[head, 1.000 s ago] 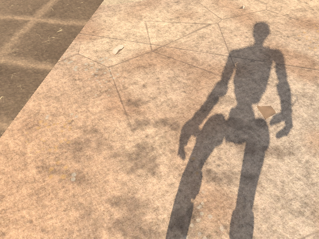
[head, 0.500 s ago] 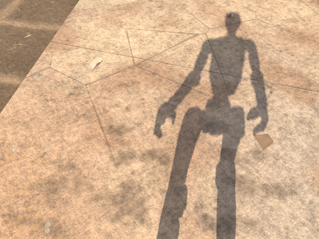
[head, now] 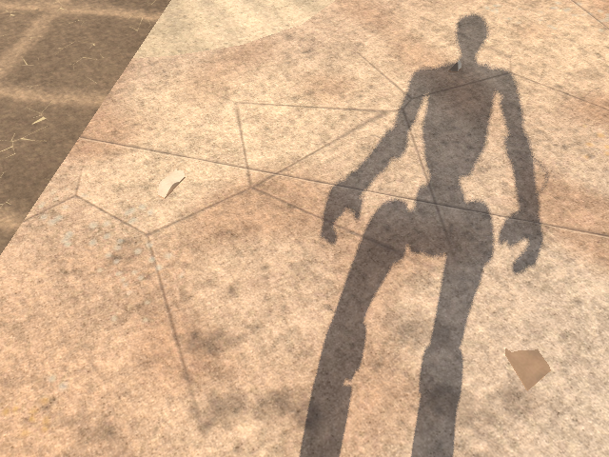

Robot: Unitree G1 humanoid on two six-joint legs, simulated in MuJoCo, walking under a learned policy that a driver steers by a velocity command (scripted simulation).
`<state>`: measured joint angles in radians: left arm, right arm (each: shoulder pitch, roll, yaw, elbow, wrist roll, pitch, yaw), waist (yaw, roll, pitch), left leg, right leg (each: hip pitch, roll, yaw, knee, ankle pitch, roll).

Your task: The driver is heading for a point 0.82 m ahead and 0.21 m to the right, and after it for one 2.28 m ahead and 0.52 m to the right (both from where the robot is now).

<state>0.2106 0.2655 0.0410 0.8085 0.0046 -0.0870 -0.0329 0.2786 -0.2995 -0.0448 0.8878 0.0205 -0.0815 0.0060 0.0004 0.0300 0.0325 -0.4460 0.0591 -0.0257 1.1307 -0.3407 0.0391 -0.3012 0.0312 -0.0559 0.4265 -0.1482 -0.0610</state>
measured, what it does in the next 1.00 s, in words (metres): walks ahead, turning right: left foot, then right foot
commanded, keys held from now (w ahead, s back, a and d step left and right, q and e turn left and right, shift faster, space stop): w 0.14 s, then w+e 0.86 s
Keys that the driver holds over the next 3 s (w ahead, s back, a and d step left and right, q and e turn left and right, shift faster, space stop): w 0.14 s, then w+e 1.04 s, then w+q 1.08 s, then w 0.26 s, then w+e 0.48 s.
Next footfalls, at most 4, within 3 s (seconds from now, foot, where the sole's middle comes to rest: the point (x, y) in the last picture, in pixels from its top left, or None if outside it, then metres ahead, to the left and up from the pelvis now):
0.38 left None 0.39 0.15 -0.78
0.90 right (408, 403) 0.59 -0.17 -0.78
1.42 left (379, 271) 0.95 -0.14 -0.78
1.92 right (480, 218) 1.13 -0.43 -0.78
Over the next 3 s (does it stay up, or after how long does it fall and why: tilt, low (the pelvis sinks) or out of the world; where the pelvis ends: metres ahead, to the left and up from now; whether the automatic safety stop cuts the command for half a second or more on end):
stays up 1.60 -0.33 -0.03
